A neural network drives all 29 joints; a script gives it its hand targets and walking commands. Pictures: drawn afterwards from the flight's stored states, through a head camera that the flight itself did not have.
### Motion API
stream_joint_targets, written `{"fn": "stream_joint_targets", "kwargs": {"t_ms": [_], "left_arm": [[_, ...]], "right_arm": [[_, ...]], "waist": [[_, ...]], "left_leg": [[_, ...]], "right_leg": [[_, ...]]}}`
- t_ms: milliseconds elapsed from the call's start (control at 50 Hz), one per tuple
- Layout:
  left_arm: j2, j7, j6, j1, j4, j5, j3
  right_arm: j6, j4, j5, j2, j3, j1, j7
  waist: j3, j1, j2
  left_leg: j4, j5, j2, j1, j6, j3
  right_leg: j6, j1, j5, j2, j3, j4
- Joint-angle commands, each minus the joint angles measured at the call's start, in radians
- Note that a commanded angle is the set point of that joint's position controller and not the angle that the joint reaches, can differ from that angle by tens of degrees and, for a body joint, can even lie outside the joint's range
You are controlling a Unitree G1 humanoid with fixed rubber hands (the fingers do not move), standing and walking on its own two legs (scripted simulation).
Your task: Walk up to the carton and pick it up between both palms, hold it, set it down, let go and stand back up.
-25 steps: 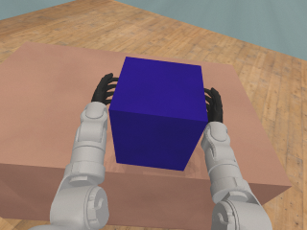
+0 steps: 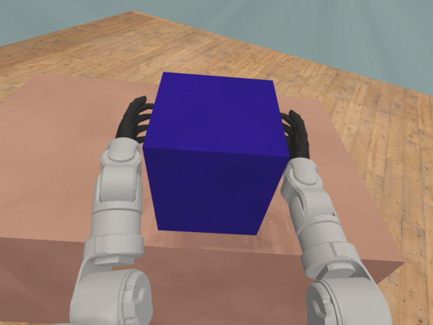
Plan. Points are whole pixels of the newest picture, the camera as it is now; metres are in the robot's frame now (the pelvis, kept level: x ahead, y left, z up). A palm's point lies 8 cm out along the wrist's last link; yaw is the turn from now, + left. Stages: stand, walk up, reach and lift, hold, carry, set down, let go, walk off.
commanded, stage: reach and lift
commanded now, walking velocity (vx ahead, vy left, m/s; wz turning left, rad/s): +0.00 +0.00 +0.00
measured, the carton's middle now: (212, 158) +0.41 -0.01 +0.11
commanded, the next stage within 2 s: hold in 1.60 s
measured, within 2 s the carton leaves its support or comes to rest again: neither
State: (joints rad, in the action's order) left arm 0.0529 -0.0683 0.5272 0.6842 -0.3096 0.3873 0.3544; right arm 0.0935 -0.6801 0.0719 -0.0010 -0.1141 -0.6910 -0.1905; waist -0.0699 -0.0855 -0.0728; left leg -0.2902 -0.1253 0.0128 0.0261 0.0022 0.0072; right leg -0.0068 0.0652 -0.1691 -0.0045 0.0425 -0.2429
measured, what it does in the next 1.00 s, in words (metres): stands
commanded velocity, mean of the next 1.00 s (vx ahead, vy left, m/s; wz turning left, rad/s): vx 0.00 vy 0.00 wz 0.00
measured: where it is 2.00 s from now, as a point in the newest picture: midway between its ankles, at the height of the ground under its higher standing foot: outside the picture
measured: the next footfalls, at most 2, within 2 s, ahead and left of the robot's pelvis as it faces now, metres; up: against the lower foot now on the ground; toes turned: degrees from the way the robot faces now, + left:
none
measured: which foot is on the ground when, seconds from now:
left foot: down 0.00-1.00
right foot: down 0.00-1.00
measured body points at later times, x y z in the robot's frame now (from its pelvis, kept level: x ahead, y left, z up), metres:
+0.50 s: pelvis +0.00 +0.00 +0.00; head -0.04 +0.04 +0.45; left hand +0.39 +0.15 +0.19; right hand +0.38 -0.15 +0.19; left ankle +0.03 +0.12 -0.75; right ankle -0.01 -0.12 -0.75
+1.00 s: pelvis -0.01 -0.01 +0.00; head -0.05 +0.03 +0.45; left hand +0.38 +0.15 +0.22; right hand +0.38 -0.15 +0.21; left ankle +0.03 +0.12 -0.75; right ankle -0.01 -0.12 -0.75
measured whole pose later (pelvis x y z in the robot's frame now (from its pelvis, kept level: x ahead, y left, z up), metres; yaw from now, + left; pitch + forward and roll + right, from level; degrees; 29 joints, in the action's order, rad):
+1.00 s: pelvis -0.01 -0.01 +0.00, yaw +0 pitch -10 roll +0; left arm 0.05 -0.10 0.73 0.75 -0.18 0.44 0.39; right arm 0.23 -0.65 0.13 -0.02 -0.07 -0.79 -0.20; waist -0.06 -0.10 -0.08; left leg -0.29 -0.11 0.02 0.00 0.01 0.00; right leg 0.00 0.09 -0.16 0.00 0.05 -0.25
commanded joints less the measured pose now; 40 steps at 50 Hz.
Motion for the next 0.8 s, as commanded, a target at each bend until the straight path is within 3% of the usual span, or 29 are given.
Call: {"fn": "stream_joint_targets", "kwargs": {"t_ms": [0,20,40,60,80,120,160,200,440,620,720,780], "left_arm": [[0.462,-0.130,-0.005,0.491,0.060,-0.099,-0.394],[0.461,-0.126,-0.003,0.496,0.064,-0.101,-0.393],[0.411,-0.152,-0.010,0.521,-0.118,-0.073,-0.308],[0.417,-0.165,-0.019,0.518,-0.107,-0.058,-0.262],[0.410,-0.163,-0.025,0.524,-0.075,-0.058,-0.274],[0.430,-0.148,-0.024,0.533,-0.035,-0.065,-0.307],[0.454,-0.134,-0.025,0.522,-0.008,-0.081,-0.349],[0.462,-0.126,-0.020,0.507,0.016,-0.092,-0.372],[0.469,-0.116,0.078,0.498,0.140,-0.102,-0.433],[0.458,-0.119,0.142,0.505,0.184,-0.096,-0.419],[0.438,-0.136,0.159,0.538,0.140,-0.086,-0.379],[0.437,-0.141,0.159,0.557,0.131,-0.085,-0.369]], "right_arm": [[-0.044,0.235,0.036,0.446,0.310,-0.635,0.112],[-0.042,0.241,0.039,0.448,0.320,-0.647,0.116],[-0.023,0.155,-0.037,0.454,0.210,-0.608,0.108],[-0.025,0.160,-0.052,0.466,0.190,-0.616,0.116],[-0.030,0.149,-0.057,0.456,0.178,-0.586,0.121],[-0.054,0.179,-0.041,0.456,0.205,-0.626,0.127],[-0.068,0.218,-0.004,0.451,0.262,-0.669,0.122],[-0.067,0.225,0.021,0.448,0.301,-0.670,0.114],[-0.001,0.252,0.089,0.429,0.331,-0.657,0.099],[0.052,0.270,0.117,0.432,0.343,-0.690,0.098],[0.078,0.244,0.099,0.439,0.307,-0.709,0.099],[0.080,0.242,0.094,0.447,0.296,-0.727,0.101]], "waist": [[0.357,-0.005,0.063],[0.374,0.005,0.060],[0.226,-0.040,-0.009],[0.224,-0.012,0.002],[0.232,-0.006,0.032],[0.314,0.010,0.067],[0.399,0.007,0.072],[0.414,0.001,0.063],[0.340,-0.026,0.083],[0.324,-0.015,0.075],[0.277,-0.015,0.052],[0.294,-0.013,0.055]], "left_leg": [[-0.018,0.223,-0.037,-0.232,0.010,0.059],[-0.018,0.218,-0.036,-0.236,0.006,0.060],[0.033,0.005,-0.057,-0.106,-0.029,0.070],[0.064,-0.051,-0.051,-0.083,-0.041,0.078],[0.070,-0.065,-0.048,-0.104,-0.036,0.079],[0.032,0.040,-0.041,-0.170,-0.014,0.070],[-0.022,0.186,-0.041,-0.244,0.006,0.062],[-0.040,0.243,-0.042,-0.263,0.008,0.057],[-0.024,0.232,-0.031,-0.239,0.017,0.050],[-0.006,0.188,-0.029,-0.211,0.002,0.055],[0.031,0.067,-0.035,-0.155,-0.019,0.066],[0.030,0.062,-0.037,-0.157,-0.022,0.067]], "right_leg": [[-0.044,-0.038,0.212,0.048,0.084,0.016],[-0.042,-0.040,0.198,0.048,0.082,0.015],[-0.075,-0.069,0.123,0.024,0.071,0.057],[-0.070,-0.075,0.085,0.026,0.072,0.046],[-0.063,-0.076,0.062,0.026,0.073,0.043],[-0.050,-0.051,0.138,0.036,0.085,0.029],[-0.047,-0.034,0.245,0.050,0.087,0.013],[-0.050,-0.032,0.280,0.055,0.084,0.006],[-0.038,-0.037,0.177,0.053,0.083,0.020],[-0.030,-0.021,0.124,0.054,0.078,0.026],[-0.035,-0.034,0.062,0.044,0.075,0.040],[-0.035,-0.028,0.072,0.044,0.074,0.039]]}}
